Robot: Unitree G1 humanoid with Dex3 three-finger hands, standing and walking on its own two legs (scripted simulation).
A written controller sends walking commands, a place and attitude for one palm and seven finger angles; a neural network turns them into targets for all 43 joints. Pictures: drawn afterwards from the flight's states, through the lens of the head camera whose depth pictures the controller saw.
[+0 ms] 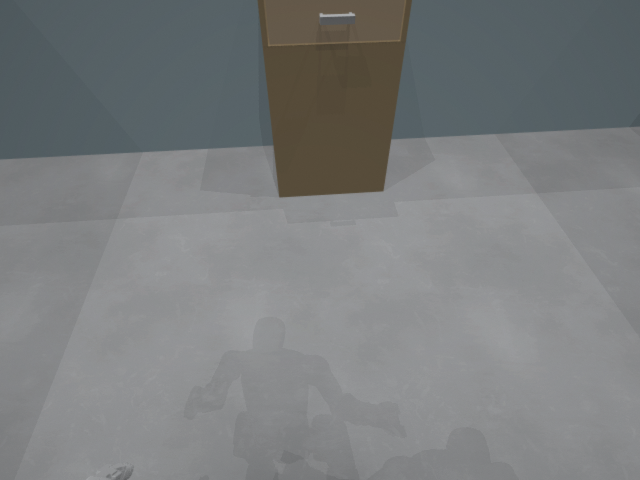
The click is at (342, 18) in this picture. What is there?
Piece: drawer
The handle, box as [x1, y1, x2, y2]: [320, 12, 354, 24]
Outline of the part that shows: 354,14 352,14 351,12 349,12 348,14 324,15 320,13 320,24 354,23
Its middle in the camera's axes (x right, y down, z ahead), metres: +0.05 -0.74 +1.29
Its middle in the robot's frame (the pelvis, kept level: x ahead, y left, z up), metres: +1.47 +0.01 +0.03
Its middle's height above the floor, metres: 0.80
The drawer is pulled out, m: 0.00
